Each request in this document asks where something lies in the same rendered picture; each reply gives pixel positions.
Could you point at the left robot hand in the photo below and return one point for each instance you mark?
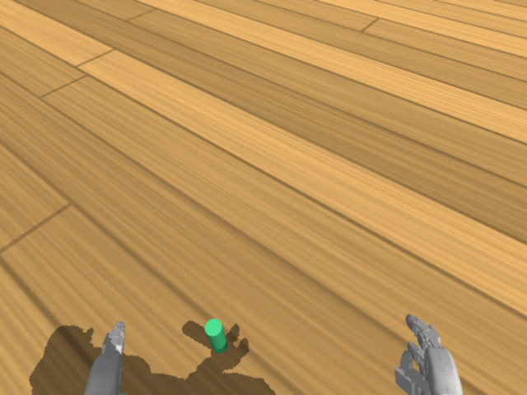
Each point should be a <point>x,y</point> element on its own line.
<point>106,371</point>

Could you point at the can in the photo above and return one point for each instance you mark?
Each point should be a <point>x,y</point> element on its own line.
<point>216,335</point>

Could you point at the right robot hand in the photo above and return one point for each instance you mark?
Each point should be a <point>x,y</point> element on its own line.
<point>436,364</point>

